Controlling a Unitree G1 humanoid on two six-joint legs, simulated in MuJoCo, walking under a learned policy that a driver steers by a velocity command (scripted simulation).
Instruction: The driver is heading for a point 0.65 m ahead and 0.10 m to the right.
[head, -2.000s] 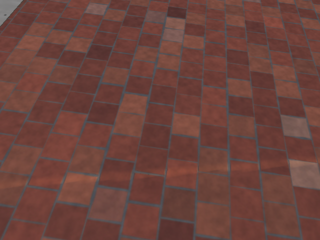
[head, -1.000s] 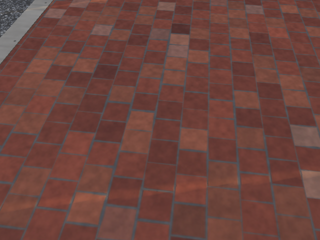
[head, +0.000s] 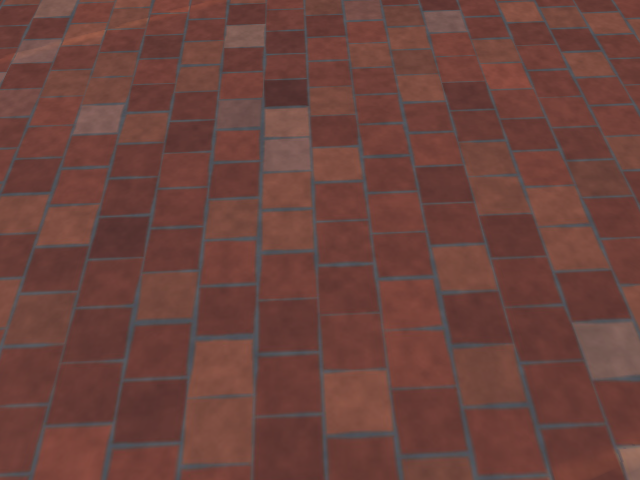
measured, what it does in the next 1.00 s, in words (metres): walks ahead, turning right: right foot, then left foot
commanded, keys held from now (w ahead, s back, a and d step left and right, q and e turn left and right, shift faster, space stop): e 0.32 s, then no key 0.68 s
